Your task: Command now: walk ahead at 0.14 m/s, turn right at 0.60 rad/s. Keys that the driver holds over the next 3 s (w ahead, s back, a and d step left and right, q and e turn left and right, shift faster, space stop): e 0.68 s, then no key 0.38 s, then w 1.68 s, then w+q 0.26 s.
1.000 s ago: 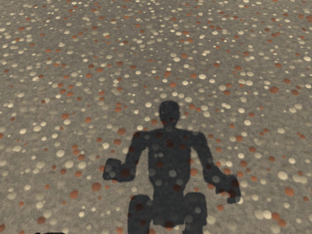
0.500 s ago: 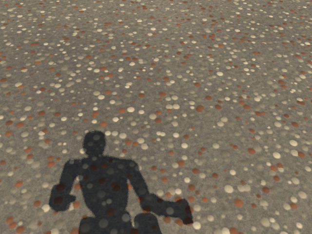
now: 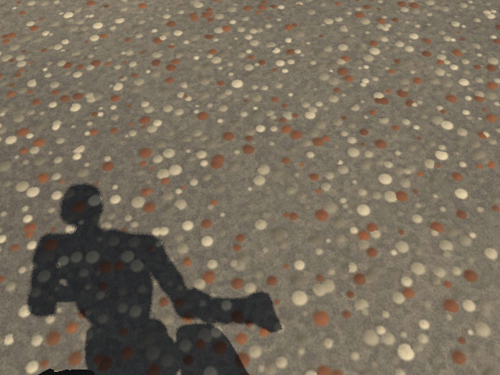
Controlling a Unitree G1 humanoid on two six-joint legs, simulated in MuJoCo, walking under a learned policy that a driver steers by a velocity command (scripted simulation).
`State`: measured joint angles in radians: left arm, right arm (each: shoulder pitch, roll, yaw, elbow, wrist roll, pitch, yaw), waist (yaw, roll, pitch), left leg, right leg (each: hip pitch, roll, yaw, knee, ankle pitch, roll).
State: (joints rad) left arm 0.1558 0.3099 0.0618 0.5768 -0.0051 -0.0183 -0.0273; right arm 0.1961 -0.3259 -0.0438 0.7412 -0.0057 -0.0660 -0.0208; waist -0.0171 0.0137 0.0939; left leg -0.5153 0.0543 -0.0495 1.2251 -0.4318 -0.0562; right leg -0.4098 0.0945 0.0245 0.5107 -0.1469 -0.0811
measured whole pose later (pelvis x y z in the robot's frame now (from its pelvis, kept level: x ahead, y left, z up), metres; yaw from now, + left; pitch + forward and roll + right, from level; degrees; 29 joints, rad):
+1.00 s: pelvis +0.09 -0.01 +0.01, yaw -30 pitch +0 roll +1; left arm 0.16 0.25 0.03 0.67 0.01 0.02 0.02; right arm 0.17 -0.31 -0.07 0.75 0.00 0.04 -0.03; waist 0.00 0.04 0.05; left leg -0.41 0.04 -0.02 0.87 -0.37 -0.09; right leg -0.22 0.05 0.03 0.44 -0.22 -0.06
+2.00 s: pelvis +0.39 -0.20 -0.01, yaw -30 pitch +2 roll +0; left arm 0.42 0.29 0.04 0.91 -0.01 -0.05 0.01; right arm 0.03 -0.27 -0.03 0.64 0.01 -0.09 0.04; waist 0.07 0.00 0.06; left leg -0.50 -0.03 0.06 0.58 -0.11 0.07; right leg -0.05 0.02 0.05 0.84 -0.52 -0.03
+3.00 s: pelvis +0.84 -0.50 +0.00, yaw -25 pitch +2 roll -2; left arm 0.33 0.29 0.05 0.91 -0.01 -0.06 0.00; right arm 0.08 -0.26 -0.03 0.72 0.02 -0.06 0.05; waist 0.07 0.04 0.02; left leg -0.58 0.05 0.01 0.57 -0.02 0.05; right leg 0.11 0.04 -0.13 0.20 -0.35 -0.01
